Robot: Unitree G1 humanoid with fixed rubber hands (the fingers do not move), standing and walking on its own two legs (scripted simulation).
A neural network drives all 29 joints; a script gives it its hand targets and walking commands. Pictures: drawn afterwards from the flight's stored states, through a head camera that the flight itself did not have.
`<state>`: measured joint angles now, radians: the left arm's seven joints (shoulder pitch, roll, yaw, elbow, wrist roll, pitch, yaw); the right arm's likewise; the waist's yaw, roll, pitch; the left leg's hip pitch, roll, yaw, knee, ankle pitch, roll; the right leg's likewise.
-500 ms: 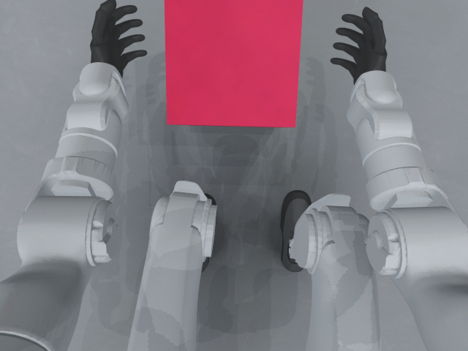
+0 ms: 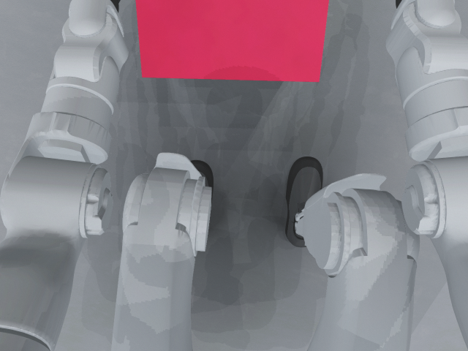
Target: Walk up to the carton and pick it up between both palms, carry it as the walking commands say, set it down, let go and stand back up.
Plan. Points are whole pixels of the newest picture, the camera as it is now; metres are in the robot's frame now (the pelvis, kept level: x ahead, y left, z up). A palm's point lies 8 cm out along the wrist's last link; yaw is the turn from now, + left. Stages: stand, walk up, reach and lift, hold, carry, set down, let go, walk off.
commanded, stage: reach and lift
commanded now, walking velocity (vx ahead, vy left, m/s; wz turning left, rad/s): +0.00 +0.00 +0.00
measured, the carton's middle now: (234, 6) +0.52 +0.05 -0.26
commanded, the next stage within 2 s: none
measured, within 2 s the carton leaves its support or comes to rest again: leaves its support in 1.18 s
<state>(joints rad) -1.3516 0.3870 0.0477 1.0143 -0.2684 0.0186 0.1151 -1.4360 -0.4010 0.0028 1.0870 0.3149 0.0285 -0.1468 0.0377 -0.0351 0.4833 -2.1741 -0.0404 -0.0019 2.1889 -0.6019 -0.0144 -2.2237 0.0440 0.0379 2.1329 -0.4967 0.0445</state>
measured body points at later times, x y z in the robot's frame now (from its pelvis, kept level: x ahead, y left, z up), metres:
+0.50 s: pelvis +0.00 +0.00 +0.00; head +0.37 +0.01 +0.26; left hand +0.53 +0.20 -0.18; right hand +0.55 -0.11 -0.19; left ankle +0.11 +0.12 -0.34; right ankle +0.14 -0.13 -0.34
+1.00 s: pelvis +0.01 +0.00 -0.01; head +0.37 +0.01 +0.26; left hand +0.53 +0.18 -0.19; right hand +0.55 -0.11 -0.19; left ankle +0.11 +0.12 -0.34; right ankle +0.14 -0.13 -0.34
